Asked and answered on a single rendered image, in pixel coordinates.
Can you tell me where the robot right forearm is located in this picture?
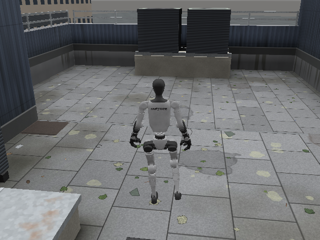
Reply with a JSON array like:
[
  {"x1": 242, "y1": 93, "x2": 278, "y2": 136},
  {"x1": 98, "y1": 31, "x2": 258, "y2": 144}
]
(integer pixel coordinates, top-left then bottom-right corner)
[{"x1": 179, "y1": 120, "x2": 190, "y2": 141}]

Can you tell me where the right robot upper arm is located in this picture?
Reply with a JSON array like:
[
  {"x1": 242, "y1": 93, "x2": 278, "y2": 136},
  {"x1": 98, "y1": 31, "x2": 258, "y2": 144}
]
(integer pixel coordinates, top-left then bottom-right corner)
[{"x1": 169, "y1": 100, "x2": 184, "y2": 128}]

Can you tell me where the right robot hand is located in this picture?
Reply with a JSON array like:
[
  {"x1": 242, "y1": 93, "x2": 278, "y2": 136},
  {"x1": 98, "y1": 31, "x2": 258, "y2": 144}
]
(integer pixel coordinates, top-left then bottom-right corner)
[{"x1": 180, "y1": 139, "x2": 192, "y2": 151}]

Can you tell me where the left robot upper arm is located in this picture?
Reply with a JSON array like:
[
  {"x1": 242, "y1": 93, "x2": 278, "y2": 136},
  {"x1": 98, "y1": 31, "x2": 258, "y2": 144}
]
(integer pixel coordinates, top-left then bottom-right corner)
[{"x1": 135, "y1": 101, "x2": 149, "y2": 128}]

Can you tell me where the left robot shin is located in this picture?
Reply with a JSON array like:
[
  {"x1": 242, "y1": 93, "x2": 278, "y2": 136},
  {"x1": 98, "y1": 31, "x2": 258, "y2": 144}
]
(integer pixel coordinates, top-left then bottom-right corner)
[{"x1": 148, "y1": 165, "x2": 156, "y2": 198}]

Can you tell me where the left robot hand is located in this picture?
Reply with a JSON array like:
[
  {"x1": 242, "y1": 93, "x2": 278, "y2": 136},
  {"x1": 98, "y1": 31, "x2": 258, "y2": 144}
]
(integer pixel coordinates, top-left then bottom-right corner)
[{"x1": 129, "y1": 138, "x2": 141, "y2": 148}]

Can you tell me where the robot left forearm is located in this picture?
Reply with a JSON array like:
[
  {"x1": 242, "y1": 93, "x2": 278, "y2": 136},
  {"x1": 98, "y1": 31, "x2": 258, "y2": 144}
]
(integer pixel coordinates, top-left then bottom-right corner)
[{"x1": 130, "y1": 121, "x2": 140, "y2": 140}]

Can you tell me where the robot right thigh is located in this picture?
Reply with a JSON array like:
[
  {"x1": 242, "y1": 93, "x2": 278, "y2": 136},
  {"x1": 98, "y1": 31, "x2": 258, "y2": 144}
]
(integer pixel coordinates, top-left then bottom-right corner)
[{"x1": 167, "y1": 138, "x2": 178, "y2": 168}]

